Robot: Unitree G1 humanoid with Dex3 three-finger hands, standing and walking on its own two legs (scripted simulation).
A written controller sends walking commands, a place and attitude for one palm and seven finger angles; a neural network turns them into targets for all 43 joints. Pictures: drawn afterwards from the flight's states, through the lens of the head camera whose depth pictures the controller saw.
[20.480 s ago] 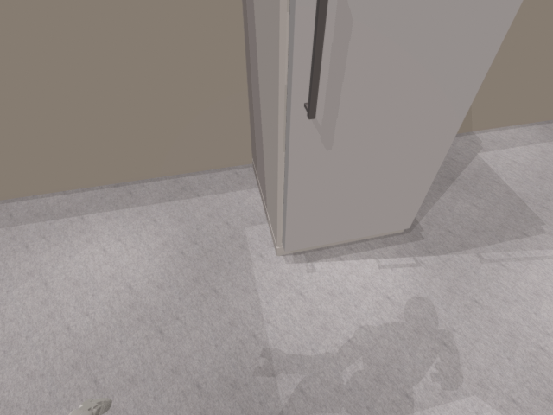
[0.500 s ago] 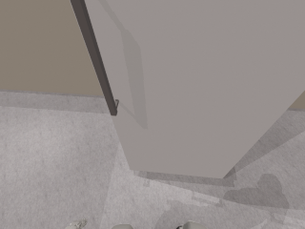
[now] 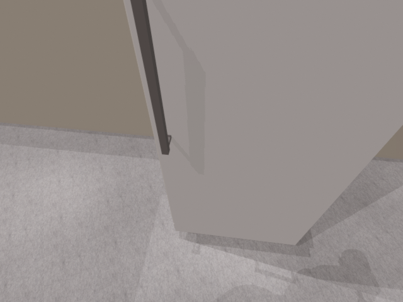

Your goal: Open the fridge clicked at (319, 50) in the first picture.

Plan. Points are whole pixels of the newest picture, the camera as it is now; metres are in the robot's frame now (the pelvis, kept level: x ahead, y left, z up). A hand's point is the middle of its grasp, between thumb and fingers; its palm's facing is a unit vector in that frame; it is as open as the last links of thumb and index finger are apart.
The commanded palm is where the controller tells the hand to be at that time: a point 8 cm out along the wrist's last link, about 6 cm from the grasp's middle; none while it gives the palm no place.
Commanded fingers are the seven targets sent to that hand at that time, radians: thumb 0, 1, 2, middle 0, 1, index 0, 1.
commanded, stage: come to a stop and stand still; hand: left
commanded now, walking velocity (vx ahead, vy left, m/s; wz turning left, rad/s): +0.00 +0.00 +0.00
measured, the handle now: (157, 88) +0.47 +0.13 +0.17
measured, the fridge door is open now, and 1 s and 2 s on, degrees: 0 0 0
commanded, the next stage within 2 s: look again from close up in 1.34 s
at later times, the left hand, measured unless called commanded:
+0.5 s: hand out of the picture -0.03 +0.14 -0.17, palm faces +0.04 -0.99 -0.15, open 7.3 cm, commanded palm none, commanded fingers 0.00 0.90 0.90 -0.20 -0.30 -0.20 -0.30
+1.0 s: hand out of the picture -0.02 +0.20 -0.18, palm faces +0.05 -0.98 -0.18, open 7.4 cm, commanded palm none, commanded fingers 0.00 0.90 0.90 -0.20 -0.30 -0.20 -0.30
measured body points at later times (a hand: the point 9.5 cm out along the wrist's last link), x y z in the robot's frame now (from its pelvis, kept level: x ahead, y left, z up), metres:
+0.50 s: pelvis -0.02 -0.01 +0.01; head -0.01 -0.01 +0.46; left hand -0.03 +0.20 -0.16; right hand -0.08 -0.21 -0.15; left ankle +0.03 +0.10 -0.74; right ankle -0.03 -0.11 -0.74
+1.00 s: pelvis -0.03 +0.03 +0.00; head -0.04 +0.04 +0.45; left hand -0.02 +0.25 -0.16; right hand +0.02 -0.21 -0.15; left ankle +0.03 +0.10 -0.74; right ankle -0.03 -0.11 -0.74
